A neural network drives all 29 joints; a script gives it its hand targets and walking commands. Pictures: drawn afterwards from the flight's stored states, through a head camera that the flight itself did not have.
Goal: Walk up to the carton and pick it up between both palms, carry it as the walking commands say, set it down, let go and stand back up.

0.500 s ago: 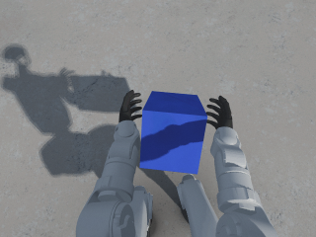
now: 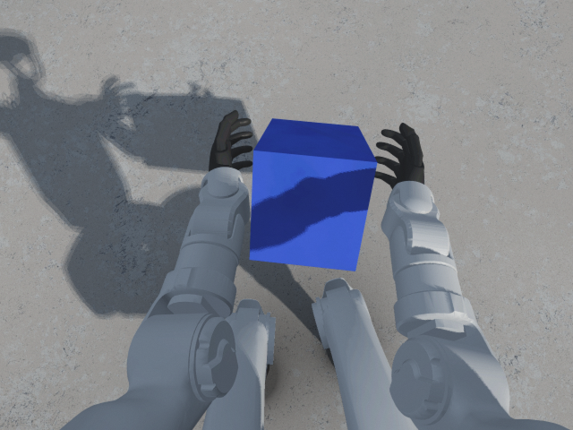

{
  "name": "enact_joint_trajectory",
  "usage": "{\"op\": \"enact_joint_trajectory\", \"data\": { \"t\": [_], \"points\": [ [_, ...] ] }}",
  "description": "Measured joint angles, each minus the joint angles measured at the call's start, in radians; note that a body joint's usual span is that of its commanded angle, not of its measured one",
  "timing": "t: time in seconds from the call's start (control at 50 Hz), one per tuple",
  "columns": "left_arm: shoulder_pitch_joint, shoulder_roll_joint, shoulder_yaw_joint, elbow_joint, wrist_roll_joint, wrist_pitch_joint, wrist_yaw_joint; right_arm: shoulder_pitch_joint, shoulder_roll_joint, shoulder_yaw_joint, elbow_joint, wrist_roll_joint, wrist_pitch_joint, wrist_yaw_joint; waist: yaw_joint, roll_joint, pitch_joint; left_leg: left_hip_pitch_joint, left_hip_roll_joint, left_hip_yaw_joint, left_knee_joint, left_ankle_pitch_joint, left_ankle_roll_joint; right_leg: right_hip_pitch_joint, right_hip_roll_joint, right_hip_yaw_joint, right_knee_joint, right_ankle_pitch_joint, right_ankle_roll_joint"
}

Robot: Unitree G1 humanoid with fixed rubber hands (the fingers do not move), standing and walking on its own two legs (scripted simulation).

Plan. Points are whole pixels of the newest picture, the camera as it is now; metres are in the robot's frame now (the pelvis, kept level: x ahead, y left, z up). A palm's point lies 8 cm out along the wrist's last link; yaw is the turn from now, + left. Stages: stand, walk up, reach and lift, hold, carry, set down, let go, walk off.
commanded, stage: set down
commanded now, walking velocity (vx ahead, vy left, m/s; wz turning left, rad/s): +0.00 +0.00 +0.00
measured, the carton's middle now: (309, 186) +0.47 -0.07 -0.21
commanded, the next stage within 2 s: none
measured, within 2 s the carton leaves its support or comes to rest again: neither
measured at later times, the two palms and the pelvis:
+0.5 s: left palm (236, 171) +0.50 +0.04 -0.16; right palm (390, 186) +0.44 -0.20 -0.17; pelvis -0.01 +0.00 -0.06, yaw +0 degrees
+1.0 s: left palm (244, 173) +0.52 +0.04 -0.25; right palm (378, 189) +0.46 -0.20 -0.26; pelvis -0.02 +0.00 -0.11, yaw +1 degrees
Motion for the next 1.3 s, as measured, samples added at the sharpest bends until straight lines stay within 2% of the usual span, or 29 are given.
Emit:
{"op": "enact_joint_trajectory", "data": {
  "t": [0.6, 1.06, 1.08, 1.12, 1.3],
  "points": [
    [-0.226, 0.081, -0.028, 0.063, -0.02, 0.03, -0.002, -0.187, -0.056, -0.041, 0.017, 0.008, 0.017, 0.018, -0.01, 0.006, 0.114, -0.271, -0.037, 0.004, 0.223, -0.019, -0.025, -0.264, 0.021, -0.005, 0.215, -0.017, 0.024],
    [-0.383, 0.163, -0.106, 0.127, -0.092, 0.021, 0.006, -0.312, -0.128, -0.026, 0.055, 0.063, 0.0, 0.044, -0.016, 0.007, 0.237, -0.43, -0.058, 0.011, 0.374, -0.031, -0.042, -0.418, 0.026, -0.018, 0.362, -0.029, 0.034],
    [-0.393, 0.165, -0.111, 0.13, -0.1, 0.018, -0.01, -0.319, -0.13, -0.023, 0.055, 0.069, -0.004, 0.056, -0.019, 0.007, 0.248, -0.429, -0.062, 0.011, 0.381, -0.032, -0.043, -0.417, 0.022, -0.019, 0.37, -0.032, 0.034],
    [-0.416, 0.169, -0.108, 0.147, -0.094, 0.022, -0.012, -0.338, -0.13, -0.038, 0.069, 0.059, -0.003, 0.056, -0.025, 0.002, 0.258, -0.429, -0.066, 0.011, 0.393, -0.035, -0.045, -0.415, 0.017, -0.022, 0.384, -0.038, 0.032],
    [-0.461, 0.173, -0.051, 0.191, -0.02, 0.023, -0.047, -0.383, -0.144, -0.099, 0.121, 0.006, -0.006, 0.11, -0.032, -0.006, 0.268, -0.44, -0.066, 0.005, 0.424, -0.044, -0.04, -0.418, 0.008, -0.039, 0.404, -0.049, 0.03]
  ]
}}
